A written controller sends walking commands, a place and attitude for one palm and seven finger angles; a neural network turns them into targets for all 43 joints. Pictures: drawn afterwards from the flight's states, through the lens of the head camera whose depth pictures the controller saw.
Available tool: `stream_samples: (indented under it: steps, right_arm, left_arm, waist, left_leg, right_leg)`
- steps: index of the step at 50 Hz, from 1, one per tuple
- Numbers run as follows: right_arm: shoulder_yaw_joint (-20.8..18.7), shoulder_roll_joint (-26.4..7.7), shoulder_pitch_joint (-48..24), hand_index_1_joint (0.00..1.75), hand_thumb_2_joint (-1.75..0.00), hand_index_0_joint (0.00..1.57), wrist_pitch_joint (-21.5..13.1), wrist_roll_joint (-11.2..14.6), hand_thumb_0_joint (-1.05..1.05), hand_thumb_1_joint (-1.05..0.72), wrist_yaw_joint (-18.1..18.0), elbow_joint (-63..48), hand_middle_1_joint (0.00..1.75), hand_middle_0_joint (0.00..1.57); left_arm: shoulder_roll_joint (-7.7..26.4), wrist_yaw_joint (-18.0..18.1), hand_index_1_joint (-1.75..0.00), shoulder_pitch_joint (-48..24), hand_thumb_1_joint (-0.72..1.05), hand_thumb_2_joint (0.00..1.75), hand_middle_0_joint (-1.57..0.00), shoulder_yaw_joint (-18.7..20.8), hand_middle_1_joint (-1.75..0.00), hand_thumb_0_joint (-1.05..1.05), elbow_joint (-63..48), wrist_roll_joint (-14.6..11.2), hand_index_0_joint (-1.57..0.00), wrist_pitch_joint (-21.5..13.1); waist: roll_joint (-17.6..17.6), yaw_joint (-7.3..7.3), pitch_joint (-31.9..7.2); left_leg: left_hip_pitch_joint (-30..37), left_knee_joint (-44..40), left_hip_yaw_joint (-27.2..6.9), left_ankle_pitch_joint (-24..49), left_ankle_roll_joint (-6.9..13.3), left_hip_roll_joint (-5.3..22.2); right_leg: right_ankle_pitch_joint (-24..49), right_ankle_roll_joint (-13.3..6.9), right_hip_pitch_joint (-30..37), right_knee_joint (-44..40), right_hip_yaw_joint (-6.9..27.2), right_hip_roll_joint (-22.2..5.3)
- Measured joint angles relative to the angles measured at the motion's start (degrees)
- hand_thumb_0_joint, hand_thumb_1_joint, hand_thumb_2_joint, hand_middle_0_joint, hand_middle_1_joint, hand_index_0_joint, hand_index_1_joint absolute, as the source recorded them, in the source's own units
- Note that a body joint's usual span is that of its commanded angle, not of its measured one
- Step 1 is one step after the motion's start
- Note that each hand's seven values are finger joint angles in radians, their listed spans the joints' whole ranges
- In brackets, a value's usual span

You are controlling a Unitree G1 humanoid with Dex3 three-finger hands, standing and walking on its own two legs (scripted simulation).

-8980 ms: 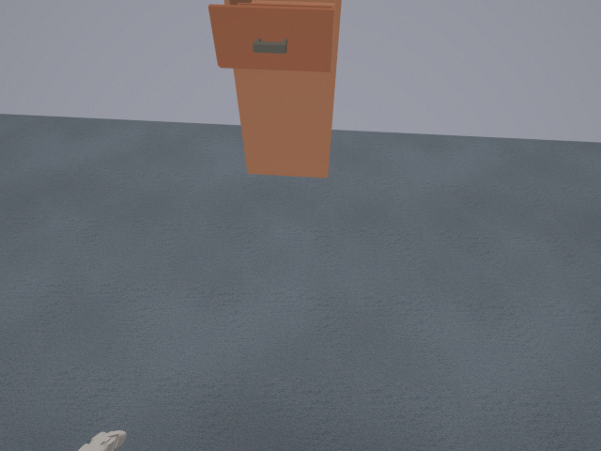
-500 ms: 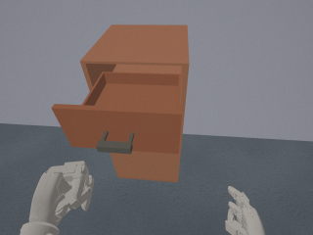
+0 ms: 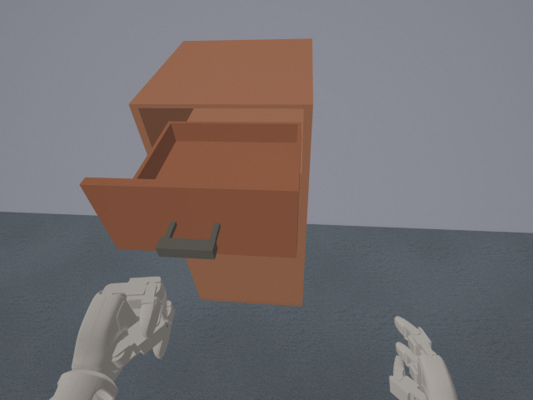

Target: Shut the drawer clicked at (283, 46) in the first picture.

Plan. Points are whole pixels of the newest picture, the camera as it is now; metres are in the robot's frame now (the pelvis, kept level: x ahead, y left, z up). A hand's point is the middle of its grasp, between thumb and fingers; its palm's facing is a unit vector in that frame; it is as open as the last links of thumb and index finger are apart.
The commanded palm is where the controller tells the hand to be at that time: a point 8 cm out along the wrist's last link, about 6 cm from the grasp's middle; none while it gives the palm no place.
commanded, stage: bring the fist close to the handle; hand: left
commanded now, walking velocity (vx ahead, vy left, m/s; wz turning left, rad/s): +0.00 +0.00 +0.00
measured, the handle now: (190, 238) +0.38 +0.18 +0.04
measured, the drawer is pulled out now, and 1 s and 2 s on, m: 0.28 0.28 0.26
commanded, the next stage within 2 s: push the drawer shut in 1.26 s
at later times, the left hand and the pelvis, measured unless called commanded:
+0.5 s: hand (180, 311) +0.22 +0.14 +0.07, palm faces +0.01 -1.00 -0.05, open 3.2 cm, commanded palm +0.20 +0.19 +0.08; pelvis +0.01 +0.01 -0.01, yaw -1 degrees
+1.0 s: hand (201, 296) +0.26 +0.13 +0.04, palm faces -0.02 -1.00 -0.05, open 3.2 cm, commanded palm +0.24 +0.19 +0.04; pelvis +0.00 +0.00 -0.03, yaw -1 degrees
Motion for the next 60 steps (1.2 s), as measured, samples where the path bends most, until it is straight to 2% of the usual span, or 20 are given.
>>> stream_samples:
  steps: [4, 10, 17, 21, 25, 30, 38, 46, 52, 60]
  right_arm:
    - [0.03, 0.3, -0.09, 0.3, -0.9, 0.2, 0.44, -0.32, 0.01, -0.9, 0.01, 0.05, 0.3, 0.2]
    - [-0.31, -0.46, 0.41, 0.3, -0.9, 0.2, 0.33, -0.66, 0.01, -0.9, 0.41, 0.21, 0.3, 0.2]
    - [-1.15, -0.87, 0.87, 0.3, -0.9, 0.2, 1.15, -0.95, 0.01, -0.9, 0.96, -0.08, 0.3, 0.2]
    - [-1.5, -0.59, 0.85, 0.3, -0.9, 0.2, 2.15, -1.21, 0.01, -0.9, 1.31, -0.91, 0.3, 0.2]
    - [-1.47, -0.4, 0.72, 0.3, -0.9, 0.2, 2.64, -1.5, 0.01, -0.9, 1.64, -1.57, 0.3, 0.2]
    - [-1.06, -0.23, 0.18, 0.3, -0.9, 0.2, 3.47, -1.71, 0.01, -0.9, 2.04, -1.63, 0.3, 0.2]
    - [-0.79, 0.26, 0.01, 0.3, -0.9, 0.2, 5.67, -1.87, 0.01, -0.9, 2.12, -1.99, 0.3, 0.2]
    - [-1.38, -0.04, 0.08, 0.3, -0.9, 0.2, 6.99, -2.03, 0.01, -0.9, 2.5, -1.67, 0.3, 0.2]
    - [-1.77, -0.41, 0.68, 0.3, -0.9, 0.2, 8.35, -1.71, 0.01, -0.9, 2.53, -2.32, 0.3, 0.2]
    - [-1.82, -0.52, 0.33, 0.3, -0.9, 0.2, 8.86, -1.48, 0.01, -0.9, 2.23, -2.87, 0.3, 0.2]
  left_arm:
    - [0.39, 0.76, -1.6, -1.95, 0.9, 0.9, -1.41, 1.02, -1.6, 0.01, 3.5, 0.34, -1.4, -0.4]
    - [0.04, 1.39, -1.6, -4.54, 0.9, 0.9, -1.4, 2.52, -1.6, 0.01, 7.08, 0.14, -1.4, -3.12]
    - [-1.59, 0.36, -1.6, -4.5, 0.9, 0.9, -1.4, 0.33, -1.6, 0.01, 9.24, 0.97, -1.4, -4.78]
    - [-1.84, 1.78, -1.6, -4.19, 0.9, 0.9, -1.4, -0.6, -1.6, 0.01, 10.45, 2.03, -1.39, -5.46]
    - [-1.83, 3.73, -1.6, -5.37, 0.9, 0.9, -1.4, -0.92, -1.6, 0.01, 11.31, 2.83, -1.39, -7.59]
    - [-2.3, 4.24, -1.6, -8.67, 0.9, 0.9, -1.4, -1.21, -1.6, 0.01, 13.71, 3.21, -1.4, -9.9]
    - [-2.55, 4.56, -1.6, -13.28, 0.9, 0.9, -1.4, -2.34, -1.6, 0.01, 19.75, 4.21, -1.4, -9.77]
    - [-2.41, 6.1, -1.6, -17.78, 0.9, 0.9, -1.4, -0.59, -1.6, 0.01, 24.27, 4.08, -1.39, -12.6]
    - [-2.16, 5.12, -1.6, -16.45, 0.9, 0.9, -1.4, -1.02, -1.6, 0.01, 23.77, 3.91, -1.39, -12.25]
    - [-2.03, 5.85, -1.6, -16.24, 0.9, 0.9, -1.4, -0.32, -1.6, 0.01, 24.18, 3.38, -1.4, -12.91]
  waist:
    - [-0.77, -0.21, 0.14]
    - [-0.87, -0.73, 0.13]
    - [-1.1, -1.44, -0.58]
    - [-1.47, -1.72, -0.37]
    - [-1.56, -1.79, -0.01]
    - [-1.25, -1.98, -0.05]
    - [-1.4, -2.6, -0.79]
    - [-1.81, -3.04, -1.38]
    - [-1.55, -3.15, -1.97]
    - [-1.54, -3.12, -1.52]
  left_leg:
    - [-0.61, -0.14, 0.17, 0.03, -0.22, 0.16]
    - [-1.81, 0.71, 0.2, -0.67, -0.21, 0.1]
    - [-3.39, 1.63, 0.88, -1.49, 0.17, -0.26]
    - [-4.57, 2.49, 1.21, -1.89, 0.32, -0.4]
    - [-6.44, 4.09, 1.11, -2.37, 0.41, -0.48]
    - [-9.32, 6.29, 0.91, -2.95, 0.49, -0.5]
    - [-12.61, 8.47, 1.38, -3.63, 0.55, -0.41]
    - [-15.46, 10.88, 1.29, -4.52, 0.33, -0.06]
    - [-15.07, 10.53, 1.67, -4.63, 0.33, 0.12]
    - [-14.84, 10.23, 1.38, -4.35, 0.19, 0.17]
  right_leg:
    - [-0.05, -0.21, -0.82, 0.14, 0.19, 0.14]
    - [-0.72, -0.17, -2.0, 0.98, 0.22, 0.06]
    - [-1.66, 0.25, -4.0, 2.51, 0.86, -0.4]
    - [-2.17, 0.32, -5.38, 3.73, 1.14, -0.61]
    - [-2.73, 0.34, -7.18, 5.32, 1.0, -0.74]
    - [-3.33, 0.38, -9.88, 7.37, 0.73, -0.84]
    - [-4.13, 0.38, -13.5, 10.01, 1.13, -0.89]
    - [-4.96, 0.11, -16.3, 12.3, 1.01, -0.63]
    - [-4.94, 0.17, -16.13, 12.05, 1.43, -0.46]
    - [-4.71, -0.02, -15.76, 11.63, 1.15, -0.37]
